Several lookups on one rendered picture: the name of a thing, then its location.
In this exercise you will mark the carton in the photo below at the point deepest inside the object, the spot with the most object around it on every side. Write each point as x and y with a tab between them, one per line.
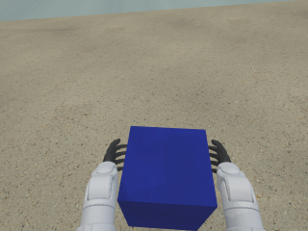
167	180

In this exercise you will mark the robot left forearm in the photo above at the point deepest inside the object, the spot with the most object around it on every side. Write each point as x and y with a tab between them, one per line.
99	205

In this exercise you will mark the robot right forearm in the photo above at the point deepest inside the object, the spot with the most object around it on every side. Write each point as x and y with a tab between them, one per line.
238	199

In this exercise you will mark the robot left hand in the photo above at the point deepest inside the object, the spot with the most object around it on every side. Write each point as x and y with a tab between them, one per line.
112	154

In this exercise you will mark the robot right hand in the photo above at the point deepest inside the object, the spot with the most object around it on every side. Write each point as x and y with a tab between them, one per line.
221	157

